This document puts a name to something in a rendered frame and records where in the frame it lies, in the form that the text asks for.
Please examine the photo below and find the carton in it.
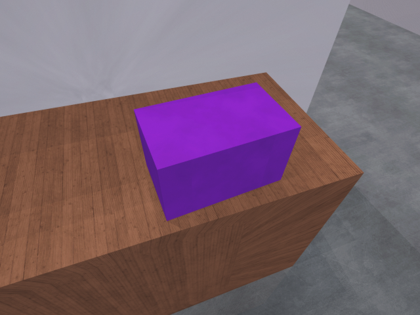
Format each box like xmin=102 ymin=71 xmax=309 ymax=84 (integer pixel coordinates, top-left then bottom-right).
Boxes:
xmin=134 ymin=82 xmax=301 ymax=221

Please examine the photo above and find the pedestal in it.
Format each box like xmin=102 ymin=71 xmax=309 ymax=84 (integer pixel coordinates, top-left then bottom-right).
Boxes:
xmin=0 ymin=72 xmax=364 ymax=315

